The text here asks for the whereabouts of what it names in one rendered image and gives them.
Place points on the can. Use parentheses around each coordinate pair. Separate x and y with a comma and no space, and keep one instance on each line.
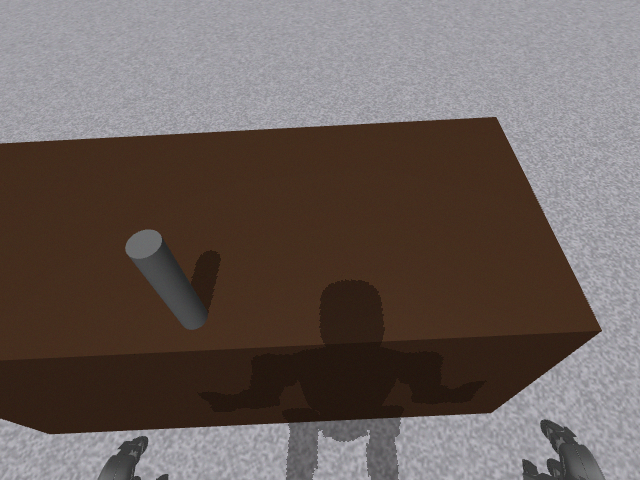
(149,252)

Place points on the right robot hand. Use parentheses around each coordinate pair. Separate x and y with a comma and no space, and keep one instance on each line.
(576,461)

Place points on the left robot hand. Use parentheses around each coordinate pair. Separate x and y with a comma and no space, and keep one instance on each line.
(122,466)

